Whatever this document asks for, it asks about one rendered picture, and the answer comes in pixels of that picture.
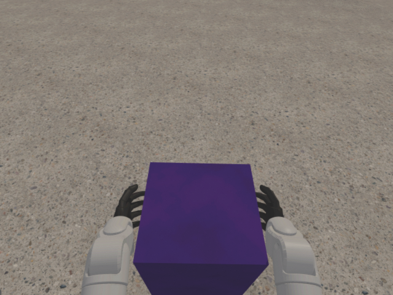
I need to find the left robot forearm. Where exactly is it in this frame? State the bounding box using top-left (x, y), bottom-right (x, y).
top-left (81, 216), bottom-right (134, 295)

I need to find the carton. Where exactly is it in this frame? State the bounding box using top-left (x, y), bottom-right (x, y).
top-left (133, 162), bottom-right (269, 295)

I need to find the right robot forearm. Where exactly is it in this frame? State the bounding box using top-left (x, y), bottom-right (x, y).
top-left (265, 217), bottom-right (322, 295)

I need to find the robot right hand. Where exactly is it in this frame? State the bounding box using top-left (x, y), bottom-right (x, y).
top-left (255, 185), bottom-right (284, 231)

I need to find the robot left hand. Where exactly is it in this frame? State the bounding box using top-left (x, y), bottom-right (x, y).
top-left (114, 184), bottom-right (145, 228)

